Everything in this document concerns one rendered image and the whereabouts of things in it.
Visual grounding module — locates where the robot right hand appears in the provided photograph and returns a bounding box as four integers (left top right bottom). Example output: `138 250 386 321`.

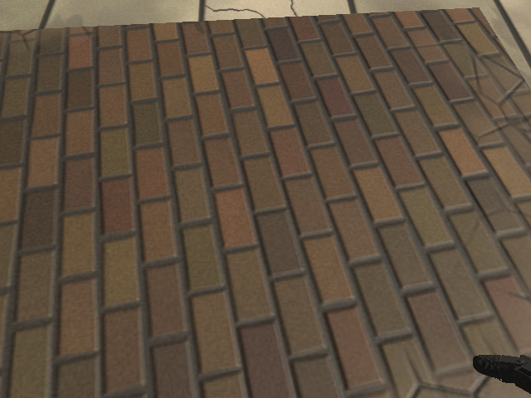
473 355 531 394

